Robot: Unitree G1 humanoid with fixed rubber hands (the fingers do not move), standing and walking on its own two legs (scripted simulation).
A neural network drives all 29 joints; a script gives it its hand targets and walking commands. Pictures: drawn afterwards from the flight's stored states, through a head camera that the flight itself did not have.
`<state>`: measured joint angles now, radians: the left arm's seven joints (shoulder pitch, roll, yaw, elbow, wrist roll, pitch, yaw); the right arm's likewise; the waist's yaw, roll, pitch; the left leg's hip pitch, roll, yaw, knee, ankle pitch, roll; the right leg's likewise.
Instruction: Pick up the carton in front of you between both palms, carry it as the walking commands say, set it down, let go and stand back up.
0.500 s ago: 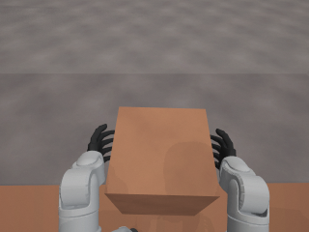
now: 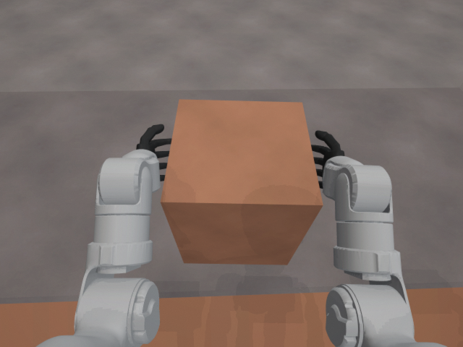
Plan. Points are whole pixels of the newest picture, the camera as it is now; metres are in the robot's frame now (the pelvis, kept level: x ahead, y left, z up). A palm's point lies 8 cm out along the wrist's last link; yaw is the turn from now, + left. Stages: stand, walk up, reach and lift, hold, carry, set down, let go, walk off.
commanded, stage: carry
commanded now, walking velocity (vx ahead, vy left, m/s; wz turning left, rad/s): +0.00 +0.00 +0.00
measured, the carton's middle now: (238, 189) +0.38 +0.00 +0.04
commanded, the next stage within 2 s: none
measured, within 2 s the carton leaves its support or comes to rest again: neither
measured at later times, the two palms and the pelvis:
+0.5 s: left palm (156, 155) +0.39 +0.14 +0.12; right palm (335, 159) +0.39 -0.16 +0.12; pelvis +0.03 -0.01 +0.01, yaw +0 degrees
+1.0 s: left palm (148, 176) +0.34 +0.14 +0.14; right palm (349, 182) +0.33 -0.16 +0.13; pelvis -0.01 -0.01 +0.00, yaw +0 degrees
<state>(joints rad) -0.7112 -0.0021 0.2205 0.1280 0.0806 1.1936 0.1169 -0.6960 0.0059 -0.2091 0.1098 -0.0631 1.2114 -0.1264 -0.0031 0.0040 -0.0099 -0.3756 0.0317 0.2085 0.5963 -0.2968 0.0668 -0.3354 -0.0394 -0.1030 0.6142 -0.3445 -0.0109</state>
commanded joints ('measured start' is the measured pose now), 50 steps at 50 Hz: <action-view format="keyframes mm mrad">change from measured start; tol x4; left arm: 1 -626 -1113 -625 -50 -439 -1 -246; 7 -696 -1137 -654 -154 -464 5 -233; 18 -641 -1107 -688 -181 -449 8 -234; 40 -678 -1113 -661 -108 -450 -4 -251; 50 -656 -1112 -596 5 -431 -1 -251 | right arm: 1 -672 1096 621 -76 422 -22 240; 7 -719 1117 637 -156 428 -15 225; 19 -675 1094 681 -188 416 -15 227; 40 -712 1099 652 -117 424 -22 244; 50 -688 1091 581 -7 408 -20 251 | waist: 1 -2 -7 -530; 35 9 -26 -536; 50 3 0 -400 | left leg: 1 299 123 -118 42 769 21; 16 333 98 -122 12 781 10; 23 288 85 -119 -6 668 -4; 28 308 110 -138 -2 723 5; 39 252 124 -158 -55 348 -13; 50 214 135 -173 -115 260 -19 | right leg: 1 162 -88 69 25 669 -29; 16 231 -69 60 -18 715 -31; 23 270 -92 77 -8 806 -45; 28 243 -88 74 -20 703 -37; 34 265 -122 94 -26 711 -45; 41 186 -110 99 -106 352 -44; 50 154 -106 102 -140 277 -35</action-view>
